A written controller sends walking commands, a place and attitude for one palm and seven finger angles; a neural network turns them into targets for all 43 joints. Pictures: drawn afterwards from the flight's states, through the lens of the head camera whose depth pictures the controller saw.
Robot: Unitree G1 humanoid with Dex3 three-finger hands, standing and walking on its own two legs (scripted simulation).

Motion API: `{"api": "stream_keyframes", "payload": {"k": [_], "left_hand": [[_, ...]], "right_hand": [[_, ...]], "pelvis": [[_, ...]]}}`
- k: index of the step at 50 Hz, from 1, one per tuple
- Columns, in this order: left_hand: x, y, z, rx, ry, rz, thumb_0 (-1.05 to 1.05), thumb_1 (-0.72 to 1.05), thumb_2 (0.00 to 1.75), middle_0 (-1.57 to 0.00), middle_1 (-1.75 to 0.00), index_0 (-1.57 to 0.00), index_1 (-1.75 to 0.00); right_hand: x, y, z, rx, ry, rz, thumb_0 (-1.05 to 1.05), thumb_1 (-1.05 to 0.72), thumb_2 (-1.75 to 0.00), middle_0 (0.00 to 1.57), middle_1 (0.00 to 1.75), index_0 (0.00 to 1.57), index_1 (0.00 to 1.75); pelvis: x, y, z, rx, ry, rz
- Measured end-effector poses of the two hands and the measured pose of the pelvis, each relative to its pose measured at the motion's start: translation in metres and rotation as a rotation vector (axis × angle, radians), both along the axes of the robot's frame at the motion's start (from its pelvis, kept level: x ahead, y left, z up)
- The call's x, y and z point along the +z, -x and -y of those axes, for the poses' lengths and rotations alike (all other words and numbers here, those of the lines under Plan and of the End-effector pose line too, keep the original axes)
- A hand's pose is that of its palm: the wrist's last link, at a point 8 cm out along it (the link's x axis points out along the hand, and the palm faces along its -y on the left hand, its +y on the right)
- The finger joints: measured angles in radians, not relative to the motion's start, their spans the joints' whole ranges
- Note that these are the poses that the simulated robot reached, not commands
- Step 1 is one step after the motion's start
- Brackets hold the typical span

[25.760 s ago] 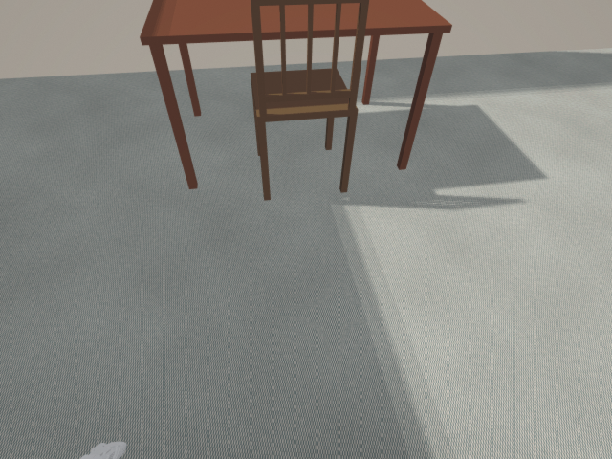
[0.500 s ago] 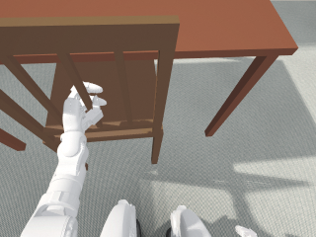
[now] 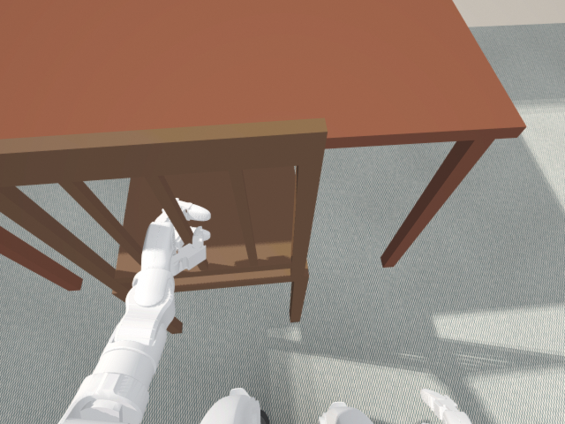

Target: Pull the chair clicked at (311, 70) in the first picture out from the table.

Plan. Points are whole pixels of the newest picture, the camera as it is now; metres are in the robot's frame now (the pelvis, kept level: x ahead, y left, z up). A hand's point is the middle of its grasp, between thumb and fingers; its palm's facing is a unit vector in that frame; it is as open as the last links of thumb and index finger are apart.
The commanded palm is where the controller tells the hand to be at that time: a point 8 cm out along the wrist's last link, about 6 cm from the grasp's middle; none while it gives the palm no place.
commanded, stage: step backward, pulling the chair out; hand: left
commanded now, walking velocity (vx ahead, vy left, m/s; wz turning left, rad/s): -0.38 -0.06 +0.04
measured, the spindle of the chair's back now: (184, 230) +0.40 +0.15 -0.02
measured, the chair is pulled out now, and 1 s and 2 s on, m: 0.03 0.18 0.25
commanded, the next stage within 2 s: none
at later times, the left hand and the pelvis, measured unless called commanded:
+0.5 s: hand (204, 280) +0.32 +0.11 -0.02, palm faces -0.02 -0.99 -0.15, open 4.8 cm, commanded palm +0.30 +0.17 -0.02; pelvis -0.04 -0.01 +0.04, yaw -2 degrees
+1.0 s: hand (201, 344) +0.23 +0.11 -0.02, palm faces -0.07 -0.98 -0.18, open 4.9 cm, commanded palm +0.24 +0.16 -0.02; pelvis -0.10 +0.00 +0.04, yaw -1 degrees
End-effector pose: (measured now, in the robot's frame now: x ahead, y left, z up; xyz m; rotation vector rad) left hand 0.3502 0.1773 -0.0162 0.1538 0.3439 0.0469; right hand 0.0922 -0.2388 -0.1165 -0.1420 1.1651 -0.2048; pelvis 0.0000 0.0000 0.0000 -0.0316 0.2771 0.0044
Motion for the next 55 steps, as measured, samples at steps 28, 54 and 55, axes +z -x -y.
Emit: {"api": "stream_keyframes", "payload": {"k": [28,54,55], "left_hand": [[0.011,0.064,0.014,-0.02,0.004,-0.152,0.03,0.78,0.81,-0.32,-1.14,-0.5,-1.45],[0.011,0.135,0.015,-0.049,-0.025,-0.15,0.02,0.75,0.85,-0.33,-1.18,-0.5,-1.45],[0.011,0.136,0.015,-0.041,-0.026,-0.15,0.02,0.75,0.85,-0.33,-1.18,-0.5,-1.45]], "right_hand": [[0.041,0.076,0.029,-0.054,0.081,-0.037,0.01,-0.91,-0.9,0.2,0.3,0.2,0.3],[0.033,0.12,0.013,0.031,0.098,0.098,0.01,-0.91,-0.9,0.2,0.3,0.2,0.3],[0.031,0.121,0.012,0.035,0.089,0.103,0.01,-0.91,-0.9,0.2,0.3,0.2,0.3]], "pelvis": [[0.043,0.05,0.01,-0.025,0.005,0.172],[0.034,0.114,0.003,-0.015,0.001,0.276],[0.033,0.117,0.005,-0.017,0.002,0.281]]}}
